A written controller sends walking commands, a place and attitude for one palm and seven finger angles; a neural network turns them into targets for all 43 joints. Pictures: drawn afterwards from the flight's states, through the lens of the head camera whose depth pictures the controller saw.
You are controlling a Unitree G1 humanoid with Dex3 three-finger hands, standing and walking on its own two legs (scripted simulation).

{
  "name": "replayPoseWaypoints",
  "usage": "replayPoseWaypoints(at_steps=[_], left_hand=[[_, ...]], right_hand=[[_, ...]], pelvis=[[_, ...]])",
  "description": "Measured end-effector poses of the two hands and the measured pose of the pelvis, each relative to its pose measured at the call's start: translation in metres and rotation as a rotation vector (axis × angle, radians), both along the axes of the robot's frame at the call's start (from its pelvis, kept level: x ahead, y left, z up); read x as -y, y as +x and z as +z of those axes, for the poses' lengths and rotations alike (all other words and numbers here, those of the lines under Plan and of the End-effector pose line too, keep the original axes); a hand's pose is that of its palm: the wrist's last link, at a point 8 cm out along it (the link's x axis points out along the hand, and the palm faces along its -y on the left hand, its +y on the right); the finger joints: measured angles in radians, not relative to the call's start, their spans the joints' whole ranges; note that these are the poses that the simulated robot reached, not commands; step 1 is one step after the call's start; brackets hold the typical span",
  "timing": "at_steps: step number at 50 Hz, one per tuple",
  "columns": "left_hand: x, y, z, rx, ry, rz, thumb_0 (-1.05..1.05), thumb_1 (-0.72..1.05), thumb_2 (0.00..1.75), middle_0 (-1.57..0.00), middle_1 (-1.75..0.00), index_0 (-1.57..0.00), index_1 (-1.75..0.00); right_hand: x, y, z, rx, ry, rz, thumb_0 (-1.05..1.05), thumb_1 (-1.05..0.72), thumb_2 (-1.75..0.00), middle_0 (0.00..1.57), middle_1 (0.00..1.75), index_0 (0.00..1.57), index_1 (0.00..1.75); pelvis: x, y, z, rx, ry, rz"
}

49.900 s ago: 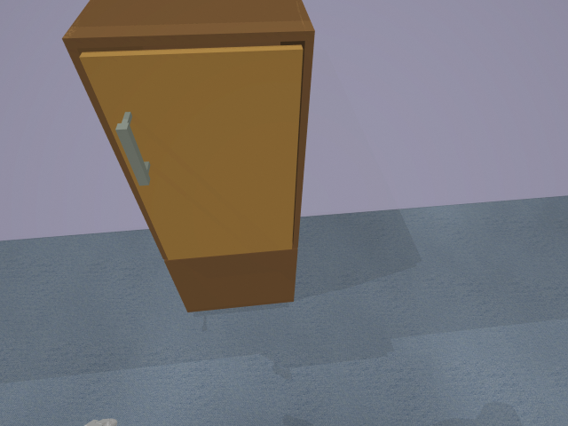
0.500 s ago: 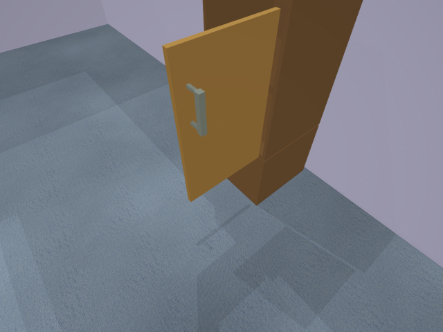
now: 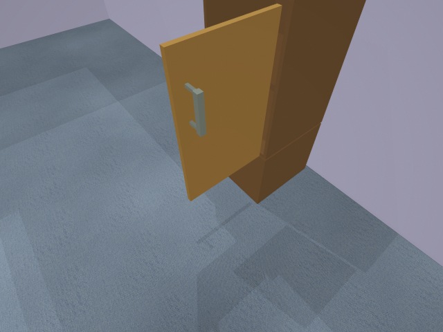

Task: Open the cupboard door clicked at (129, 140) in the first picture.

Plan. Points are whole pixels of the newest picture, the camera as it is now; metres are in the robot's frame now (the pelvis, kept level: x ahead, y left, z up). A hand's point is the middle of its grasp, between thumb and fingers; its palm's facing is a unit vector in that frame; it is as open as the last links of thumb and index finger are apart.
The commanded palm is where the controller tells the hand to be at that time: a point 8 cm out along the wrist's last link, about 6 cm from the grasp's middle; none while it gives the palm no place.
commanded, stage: look to check the result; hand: left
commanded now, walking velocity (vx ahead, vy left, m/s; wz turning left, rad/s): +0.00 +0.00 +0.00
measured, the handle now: (195, 110) +0.62 +0.11 +0.04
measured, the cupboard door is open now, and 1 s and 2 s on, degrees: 90 90 90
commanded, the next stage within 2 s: stand and wait in 0.12 s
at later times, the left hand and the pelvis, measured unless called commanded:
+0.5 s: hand out of the picture +0.07 +0.22 -0.16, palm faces +0.00 -0.96 -0.29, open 7.3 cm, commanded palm none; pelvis +0.01 +0.00 +0.00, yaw +0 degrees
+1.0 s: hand out of the picture +0.08 +0.22 -0.16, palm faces -0.01 -0.96 -0.29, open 7.4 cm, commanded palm none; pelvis +0.02 +0.00 +0.00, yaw -1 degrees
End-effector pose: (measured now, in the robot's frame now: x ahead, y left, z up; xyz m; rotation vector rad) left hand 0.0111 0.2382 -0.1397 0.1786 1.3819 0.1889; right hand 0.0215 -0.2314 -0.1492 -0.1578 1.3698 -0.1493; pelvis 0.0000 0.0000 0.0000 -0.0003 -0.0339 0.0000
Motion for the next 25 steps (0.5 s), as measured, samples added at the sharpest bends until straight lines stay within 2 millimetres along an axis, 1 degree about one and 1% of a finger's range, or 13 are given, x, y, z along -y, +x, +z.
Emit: replayPoseWaypoints(at_steps=[17, 25], left_hand=[[-0.018, 0.037, 0.009, 0.066, 0.041, -0.035, 0.0, 0.91, 0.9, -0.21, -0.29, -0.2, -0.3], [-0.026, 0.049, 0.013, 0.082, 0.061, -0.048, 0.0, 0.91, 0.9, -0.21, -0.29, -0.2, -0.3]], right_hand=[[0.022, 0.025, 0.008, 0.043, -0.046, 0.017, 0.0, -0.9, -0.89, 0.2, 0.3, 0.2, 0.3], [0.028, 0.034, 0.011, 0.052, -0.057, 0.024, 0.0, -0.9, -0.89, 0.2, 0.3, 0.2, 0.3]], pelvis=[[0.001, 0.007, 0.002, -0.001, 0.001, -0.004], [0.001, 0.011, 0.003, -0.004, 0.002, -0.006]])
